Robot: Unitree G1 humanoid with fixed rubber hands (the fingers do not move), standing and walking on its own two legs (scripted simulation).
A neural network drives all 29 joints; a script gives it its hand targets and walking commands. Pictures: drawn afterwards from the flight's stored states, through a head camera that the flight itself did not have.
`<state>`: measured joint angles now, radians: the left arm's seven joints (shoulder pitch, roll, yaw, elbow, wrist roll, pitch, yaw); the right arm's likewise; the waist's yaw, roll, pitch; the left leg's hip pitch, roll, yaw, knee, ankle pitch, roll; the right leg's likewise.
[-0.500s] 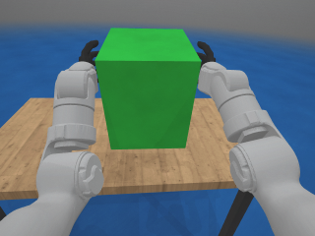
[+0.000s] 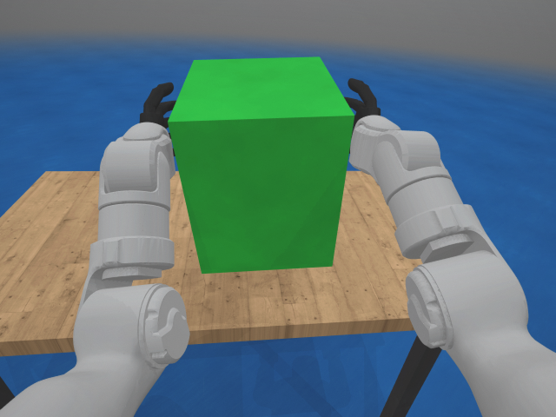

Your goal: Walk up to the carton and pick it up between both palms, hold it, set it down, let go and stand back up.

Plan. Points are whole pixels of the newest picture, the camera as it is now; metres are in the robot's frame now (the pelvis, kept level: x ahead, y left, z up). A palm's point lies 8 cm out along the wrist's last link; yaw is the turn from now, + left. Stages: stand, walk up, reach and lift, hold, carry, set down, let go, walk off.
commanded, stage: hold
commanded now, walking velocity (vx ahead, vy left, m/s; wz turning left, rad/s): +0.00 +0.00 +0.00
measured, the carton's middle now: (262, 162) +0.39 -0.01 +0.27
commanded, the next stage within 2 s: none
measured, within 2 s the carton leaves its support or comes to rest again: neither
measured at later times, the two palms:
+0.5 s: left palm (159, 139) +0.39 +0.13 +0.30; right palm (363, 135) +0.38 -0.14 +0.32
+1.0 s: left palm (153, 129) +0.38 +0.13 +0.32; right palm (363, 126) +0.38 -0.14 +0.33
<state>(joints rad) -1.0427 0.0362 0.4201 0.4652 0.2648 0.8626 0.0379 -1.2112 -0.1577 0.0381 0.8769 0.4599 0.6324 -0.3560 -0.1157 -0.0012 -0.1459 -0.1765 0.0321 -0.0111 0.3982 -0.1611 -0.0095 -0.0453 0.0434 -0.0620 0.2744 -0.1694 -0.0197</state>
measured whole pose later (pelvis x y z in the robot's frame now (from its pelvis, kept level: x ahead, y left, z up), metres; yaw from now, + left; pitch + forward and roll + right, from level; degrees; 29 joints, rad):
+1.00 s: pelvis +0.00 -0.01 +0.00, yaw +0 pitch -4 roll -1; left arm -1.06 0.05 0.42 0.47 0.27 0.86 0.02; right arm -1.23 -0.16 0.05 0.88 0.45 0.63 -0.35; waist -0.10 0.01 -0.15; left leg -0.16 0.03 -0.01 0.39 -0.17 -0.02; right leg -0.04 0.05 -0.06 0.29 -0.18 -0.03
